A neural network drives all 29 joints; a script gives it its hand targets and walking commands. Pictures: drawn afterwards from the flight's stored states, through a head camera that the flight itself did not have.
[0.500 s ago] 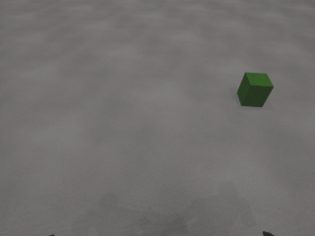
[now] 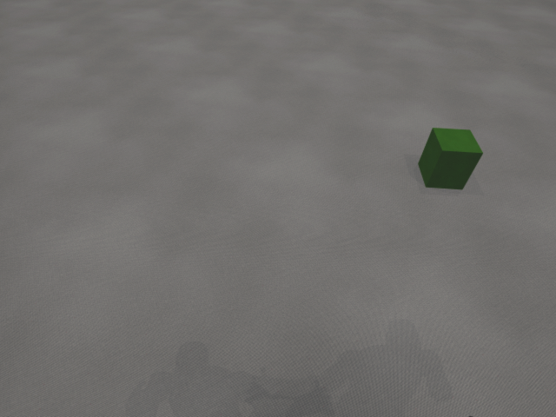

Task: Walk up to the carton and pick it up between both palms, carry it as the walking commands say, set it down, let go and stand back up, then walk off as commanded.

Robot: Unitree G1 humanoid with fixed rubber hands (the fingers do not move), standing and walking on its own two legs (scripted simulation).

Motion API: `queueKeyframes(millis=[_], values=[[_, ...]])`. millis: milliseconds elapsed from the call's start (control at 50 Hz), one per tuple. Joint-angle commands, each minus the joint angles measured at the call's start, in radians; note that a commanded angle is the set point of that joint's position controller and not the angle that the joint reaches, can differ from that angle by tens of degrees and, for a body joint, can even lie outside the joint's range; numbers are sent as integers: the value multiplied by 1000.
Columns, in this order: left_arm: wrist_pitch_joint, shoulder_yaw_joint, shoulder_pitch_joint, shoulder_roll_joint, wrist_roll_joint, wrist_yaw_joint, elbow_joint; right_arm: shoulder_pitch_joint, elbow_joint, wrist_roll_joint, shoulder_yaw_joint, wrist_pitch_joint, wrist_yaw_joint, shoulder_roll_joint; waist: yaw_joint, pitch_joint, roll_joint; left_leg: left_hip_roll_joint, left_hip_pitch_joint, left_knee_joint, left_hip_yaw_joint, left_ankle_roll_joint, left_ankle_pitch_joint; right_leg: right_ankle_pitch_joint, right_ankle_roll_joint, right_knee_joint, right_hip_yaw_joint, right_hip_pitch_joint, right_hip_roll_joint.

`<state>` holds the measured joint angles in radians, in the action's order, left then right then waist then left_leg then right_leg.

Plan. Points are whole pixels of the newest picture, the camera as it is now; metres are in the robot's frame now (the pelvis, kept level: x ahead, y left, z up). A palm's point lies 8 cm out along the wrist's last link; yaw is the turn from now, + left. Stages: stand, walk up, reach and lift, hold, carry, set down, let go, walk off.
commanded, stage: walk up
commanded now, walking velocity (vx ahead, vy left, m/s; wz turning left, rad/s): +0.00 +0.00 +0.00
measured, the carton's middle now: (447, 158) +1.53 -0.95 -0.66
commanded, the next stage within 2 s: none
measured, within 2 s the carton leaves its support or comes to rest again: neither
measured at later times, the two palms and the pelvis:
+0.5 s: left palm (215, 370) +0.25 +0.11 -0.14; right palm out of the picture +0.02 -0.43 -0.16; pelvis +0.08 -0.13 -0.04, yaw -14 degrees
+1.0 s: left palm (274, 270) +0.47 +0.01 -0.15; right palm out of the picture +0.26 -0.48 -0.11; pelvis +0.33 -0.21 -0.01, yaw -25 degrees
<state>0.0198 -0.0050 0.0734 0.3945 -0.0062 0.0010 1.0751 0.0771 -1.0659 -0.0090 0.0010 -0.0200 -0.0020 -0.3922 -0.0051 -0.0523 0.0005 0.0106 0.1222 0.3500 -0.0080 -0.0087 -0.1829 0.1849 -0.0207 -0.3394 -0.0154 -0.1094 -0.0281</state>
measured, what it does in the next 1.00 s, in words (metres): walks ahead, turning right: right foot, then left foot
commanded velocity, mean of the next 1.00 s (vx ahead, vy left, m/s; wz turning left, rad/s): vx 0.44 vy -0.14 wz -0.37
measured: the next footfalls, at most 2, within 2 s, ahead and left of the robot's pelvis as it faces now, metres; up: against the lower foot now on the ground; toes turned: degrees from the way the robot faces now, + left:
right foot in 0.46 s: +0.11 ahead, -0.28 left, +0.00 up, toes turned -20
left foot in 0.84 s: +0.44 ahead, -0.14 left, +0.00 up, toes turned -11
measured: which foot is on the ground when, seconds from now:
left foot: down 0.00-0.46, up 0.48-0.82, down 0.84-1.00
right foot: down 0.00-0.10, up 0.12-0.44, down 0.46-0.84, up 0.86-1.00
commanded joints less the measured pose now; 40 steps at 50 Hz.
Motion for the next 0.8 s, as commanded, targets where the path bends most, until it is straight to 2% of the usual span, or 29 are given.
queueKeyframes(millis=[0,80,100,120,140,160,200,240,280,340,360,380,400,420,440,460,480,500,520,540,560,580,600,640,660,720,740,760,780], values=[[9,29,-41,174,0,-5,-47,-48,54,1,32,-12,4,-176,1,65,-6,-130,-7,-54,-88,-20,113,-85,43,61,80,-3,-104],[8,30,-47,176,0,-5,-47,-43,50,0,32,-11,6,-180,2,69,9,-130,-10,-57,-84,-18,124,-101,42,59,81,6,-105],[-44,84,-118,84,-14,51,-134,277,8,-14,101,31,48,-196,98,79,-54,-320,-163,-23,-306,-78,-342,277,15,-253,-55,-306,13],[-73,75,-206,74,-21,84,-208,312,12,-19,135,47,68,-313,160,-4,177,-549,-259,-237,-505,-148,-560,317,0,-613,10,-668,-14],[-84,79,-202,63,-36,96,-234,224,60,-16,120,48,81,-282,113,-32,107,-577,-169,-207,-430,-128,-419,231,-18,-755,94,-695,-73],[-84,85,-173,56,-35,106,-234,188,78,-13,115,35,84,-229,80,-7,74,-506,-100,-161,-348,-96,-316,182,-20,-791,112,-623,-81],[-78,95,-31,55,-26,121,-227,126,89,-13,117,12,69,-185,4,60,132,-423,-65,-148,-162,-32,-292,121,-36,-847,114,-552,-93],[-85,92,-56,46,-22,130,-249,158,109,-14,116,-1,55,-173,15,34,124,-385,1,-164,-105,-27,-289,98,-57,-829,85,-497,-80],[-92,86,-92,14,-17,133,-280,162,112,-19,113,-8,46,-169,16,-43,182,-381,77,-202,-58,-26,-339,81,-68,-720,66,-470,-89],[-74,68,-46,-17,-1,124,-270,116,123,-33,111,-15,23,-168,-10,-72,247,-324,169,-218,66,-5,-364,130,-51,-470,-13,-276,-82],[-63,65,-1,-8,2,112,-258,99,123,-36,108,-13,6,-154,-14,-50,275,-299,162,-207,88,-13,-390,186,-43,-447,-58,-220,-73],[-54,65,15,-1,5,102,-251,115,119,-40,114,-12,-2,-154,-5,-36,265,-295,148,-184,102,-22,-413,219,-39,-412,-105,-187,-63],[-46,67,44,-1,-1,94,-233,126,115,-42,114,-13,-7,-148,-16,-39,216,-291,141,-117,134,-17,-417,187,-33,-351,-138,-160,-48],[-33,74,140,12,-5,81,-192,109,114,-42,113,-9,-12,-138,-66,-16,128,-259,148,44,180,-18,-415,167,-33,-284,-191,-84,-16],[-15,89,277,48,-12,66,-139,127,121,-45,104,-8,-14,-98,-133,53,-71,-191,233,364,237,-11,-301,216,-18,-203,-172,95,13],[-1,118,435,154,-28,41,-94,95,176,-52,80,-16,-24,-22,-208,55,-401,-99,519,752,197,6,-489,468,41,-18,169,250,-151],[15,123,463,226,-39,25,-94,61,264,-52,57,-37,-40,37,-171,25,-477,-49,703,965,77,18,-476,509,107,149,619,207,-325],[18,116,465,221,-19,14,-88,-49,294,-50,66,-47,-34,24,-184,3,-344,-122,757,1011,6,22,-388,617,216,269,774,121,-392],[27,108,386,182,-19,10,-118,-70,292,-52,70,-52,-30,10,-130,-49,-187,-162,742,1033,-21,32,-278,561,231,254,736,32,-377],[42,100,298,118,-17,11,-141,-29,264,-44,74,-58,-30,0,-85,-51,-122,-191,702,996,-12,42,-171,391,220,201,623,28,-335],[51,96,223,70,-13,10,-159,27,236,-40,76,-55,-34,-6,-39,-32,-115,-213,629,937,-8,61,-103,193,201,156,483,3,-283],[56,88,206,31,-10,8,-154,50,218,-38,75,-46,-39,2,-16,-19,-104,-217,568,879,-9,73,-79,41,179,131,381,-20,-251],[59,82,229,11,-10,7,-142,39,220,-38,72,-40,-43,20,-19,-13,-109,-197,535,824,11,83,-79,-101,176,116,312,-11,-224],[59,81,293,-16,-9,2,-112,-20,244,-34,64,-29,-50,60,-43,-36,-120,-172,516,655,55,95,-95,-214,183,120,222,15,-203],[57,81,315,-21,-8,-1,-105,-58,256,-31,61,-24,-52,77,-54,-32,-115,-155,500,565,72,92,-82,-221,183,120,191,42,-192],[44,79,322,-24,-8,6,-98,-73,264,-11,59,-22,-44,98,-51,-27,-194,-100,328,360,159,88,-44,-175,158,117,123,-39,-144],[40,81,319,-21,-9,10,-96,-40,255,-7,64,-23,-36,94,-38,-22,-204,-90,258,344,170,90,-47,-193,157,95,134,-71,-150],[41,82,327,-18,-5,9,-90,-6,243,-6,66,-27,-29,91,-14,2,-167,-78,170,305,183,86,-19,-274,150,31,135,-93,-148],[42,82,322,-13,-2,8,-86,70,218,-5,76,-33,-21,74,34,41,-111,-64,33,250,204,75,24,-370,134,-81,117,-130,-134]])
